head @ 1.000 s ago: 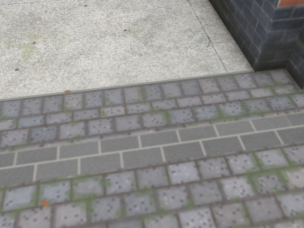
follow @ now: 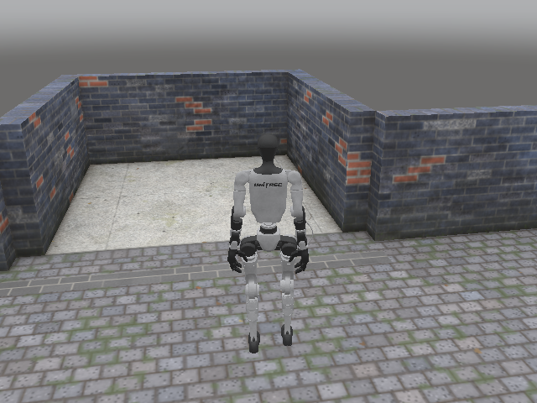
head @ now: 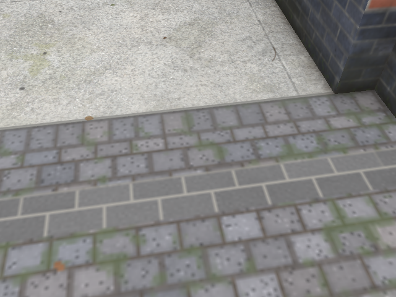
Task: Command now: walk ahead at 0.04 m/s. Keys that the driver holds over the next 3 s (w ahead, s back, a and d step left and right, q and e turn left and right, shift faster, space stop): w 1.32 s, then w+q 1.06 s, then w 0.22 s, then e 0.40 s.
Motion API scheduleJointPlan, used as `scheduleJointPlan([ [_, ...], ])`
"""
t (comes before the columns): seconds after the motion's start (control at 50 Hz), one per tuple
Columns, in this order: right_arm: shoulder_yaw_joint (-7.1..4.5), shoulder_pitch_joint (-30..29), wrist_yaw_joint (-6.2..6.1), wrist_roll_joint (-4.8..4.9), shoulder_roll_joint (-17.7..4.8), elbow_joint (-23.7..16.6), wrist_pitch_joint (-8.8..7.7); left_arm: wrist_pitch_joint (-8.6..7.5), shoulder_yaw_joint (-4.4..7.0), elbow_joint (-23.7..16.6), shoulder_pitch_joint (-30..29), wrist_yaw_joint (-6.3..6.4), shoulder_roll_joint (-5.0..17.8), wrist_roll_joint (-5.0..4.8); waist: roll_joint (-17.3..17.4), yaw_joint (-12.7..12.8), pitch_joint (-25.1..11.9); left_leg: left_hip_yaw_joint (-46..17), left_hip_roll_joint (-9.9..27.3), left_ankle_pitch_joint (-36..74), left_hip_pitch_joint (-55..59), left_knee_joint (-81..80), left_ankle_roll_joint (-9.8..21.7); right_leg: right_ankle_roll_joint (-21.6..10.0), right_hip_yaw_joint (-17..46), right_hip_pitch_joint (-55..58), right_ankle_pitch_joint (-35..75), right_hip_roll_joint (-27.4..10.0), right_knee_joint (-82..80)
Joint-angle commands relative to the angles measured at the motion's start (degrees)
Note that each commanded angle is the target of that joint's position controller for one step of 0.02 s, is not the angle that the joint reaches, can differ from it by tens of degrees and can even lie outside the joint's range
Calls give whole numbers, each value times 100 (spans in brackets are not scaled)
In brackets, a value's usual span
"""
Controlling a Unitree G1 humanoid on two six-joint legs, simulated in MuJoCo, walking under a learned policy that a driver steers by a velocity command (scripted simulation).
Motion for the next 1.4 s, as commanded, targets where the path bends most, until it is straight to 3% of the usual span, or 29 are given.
scheduleJointPlan([
  [0.02,-43,633,-8,-8,-346,20,-13,-5,31,11,490,8,322,6,55,-17,289,-564,693,756,-545,-535,108,-178,471,203,580,-503,-246],
  [0.08,-208,811,13,-16,-711,7,56,21,94,-147,293,-42,394,62,524,-162,590,-1094,797,-1801,-621,-885,466,-263,7,-536,-1180,12,555],
  [0.12,-312,1115,35,-11,-896,33,92,-9,91,-426,-74,-128,300,182,835,-355,1180,-2026,1550,-3067,-575,-1436,924,-286,-389,-1627,-1524,101,1436],
  [0.18,-364,1283,64,-118,-888,44,-24,-182,150,-841,-566,-232,400,187,633,-421,1436,-2448,2033,-2205,-181,-1621,1288,-347,-202,-2635,-1497,-334,2404],
  [0.26,-404,1019,89,-99,-968,-86,-209,-367,258,-1140,-696,-356,510,76,535,-215,1030,-1660,1744,-622,55,-1301,1085,-368,-278,-2157,-1106,-317,1764],
  [0.3,-417,728,107,-36,-1030,-169,-252,-375,292,-1086,-237,-386,429,27,576,127,864,-1168,1522,-153,-637,-935,911,-402,-546,-882,-536,-90,1067],
  [0.34,-374,578,163,-33,-960,-244,-327,-403,455,-629,1090,-324,625,10,77,696,347,-497,981,926,-1681,480,621,-443,-539,1338,-351,189,478],
  [0.36,-263,428,223,4,-613,-465,-367,-445,605,-518,1981,-241,1179,115,-1133,1067,-120,242,322,404,-2523,2465,278,-776,1492,2201,-1825,-1242,-592],
  [0.38,-278,531,266,-43,-551,-638,-374,-369,665,-350,2439,-253,1515,104,-1825,934,-260,263,-206,-1414,-3460,4019,230,-1261,3810,2308,-2742,-2242,-1560],
  [0.4,-327,274,309,-163,-717,-707,-331,-304,578,-499,1680,-237,1249,98,-913,494,273,-178,302,-1043,-3666,4764,353,-1269,3642,1572,-3188,-2222,-1542],
  [0.44,-307,6,401,-111,-552,-767,-376,-379,472,-862,634,-284,982,81,-104,97,650,-264,677,46,-3431,4583,376,-1094,2398,637,-1788,-1807,-1620],
  [0.48,-346,137,432,-149,-562,-721,-298,-487,354,-842,583,-258,715,64,-162,-119,499,-151,769,327,-3084,4260,250,-940,1507,501,-491,-1414,-1639],
  [0.52,-391,17,457,-140,-622,-777,-204,-561,304,-696,937,-219,689,49,-263,-154,443,31,713,488,-3221,4115,168,-932,1034,712,636,-1283,-1580],
  [0.62,-376,-1409,491,-109,-586,-1296,-125,-601,211,-577,1392,-204,682,62,-365,31,667,388,625,1076,-3777,3063,5,-982,422,863,2170,-1112,-1586],
  [0.72,-315,-2318,490,-36,-568,-1646,-149,-647,195,-514,1564,-152,781,57,-523,153,737,686,333,1512,-3037,1464,171,-940,123,1025,3102,-1126,-1530],
  [0.78,-402,-1957,409,-45,-768,-1607,-202,-665,236,-510,1387,-121,937,84,-551,-129,430,742,59,1148,-2311,1164,496,-886,-24,1510,4840,-1253,-797],
  [0.82,-545,-586,321,-51,-983,-1161,-277,-610,285,-524,1223,-107,1077,111,-512,-697,-308,747,-213,981,-949,809,710,-781,-151,1580,5489,-1169,865],
  [0.84,-645,258,271,-142,-1197,-903,-318,-590,280,-561,1201,-129,1055,72,-375,-1022,-746,362,173,897,304,601,852,-723,-240,809,4389,-981,2128],
  [0.86,-793,978,236,-277,-1757,-837,-327,-569,188,-730,1498,-185,598,-46,493,-1015,-1500,-1733,1793,-8,1705,411,1310,-590,-513,-647,1618,-385,4257],
  [0.88,-817,714,324,-141,-1789,-847,-241,-551,254,-720,1817,-253,564,-126,1110,-678,-1899,-4251,2613,-476,2167,-642,1911,-523,30,-2013,-1675,465,5791],
  [0.9,-753,-59,358,-20,-1578,-961,-227,-522,314,-895,1192,-239,836,-15,444,-413,-993,-3545,2360,-1075,1363,-870,1665,-618,360,-2524,-1141,-31,5849],
  [0.94,-558,-648,379,-19,-914,-1003,-324,-540,320,-1044,560,-277,712,56,-123,-134,32,-2203,1917,-203,-163,-1247,1273,-620,316,-2269,-459,-445,5105],
  [0.98,-445,-458,310,-24,-656,-822,-420,-391,308,-998,735,-322,494,194,25,149,140,-1396,1536,707,-774,-1350,1015,-505,303,-1730,-376,-608,4569],
  [1.1,-427,321,285,-1,-964,-634,-511,-201,344,-1462,-455,-418,644,177,225,46,434,-606,1238,1895,-481,-1593,916,-219,-80,-2657,513,-752,3406],
  [1.2,-360,874,264,5,-929,-531,-510,-236,269,-1830,-1568,-449,556,86,353,-263,478,-231,1100,2941,72,-1475,714,-159,-412,-2638,1257,-524,1855],
  [1.3,-362,1155,185,-73,-1015,-394,-488,-311,269,-2063,-2111,-430,646,82,428,-350,524,-192,1391,3817,1050,-1088,813,-417,-514,-2609,916,-299,1072],
  [1.34,-380,985,153,-89,-1091,-408,-481,-366,323,-2022,-1814,-389,752,92,462,-126,367,-162,1455,5072,1160,-542,759,-605,-567,-1980,434,-73,852],
  [1.38,-404,744,160,-80,-1206,-447,-446,-454,457,-1589,-418,-295,968,109,395,492,-329,-108,1278,5695,944,976,627,-804,-591,-362,428,206,345],
  [1.4,-370,637,187,-4,-1115,-565,-450,-518,568,-1336,578,-229,1268,238,192,869,-931,-38,1056,4299,-110,2300,555,-997,48,1200,416,-456,246],
])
